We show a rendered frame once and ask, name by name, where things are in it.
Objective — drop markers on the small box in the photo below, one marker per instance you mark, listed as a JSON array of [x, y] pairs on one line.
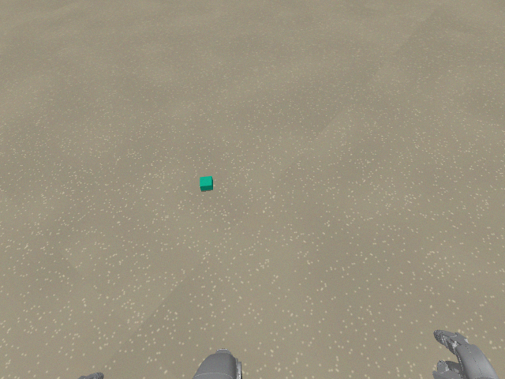
[[206, 183]]

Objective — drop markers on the right robot hand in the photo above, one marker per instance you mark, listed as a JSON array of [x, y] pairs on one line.
[[472, 363]]

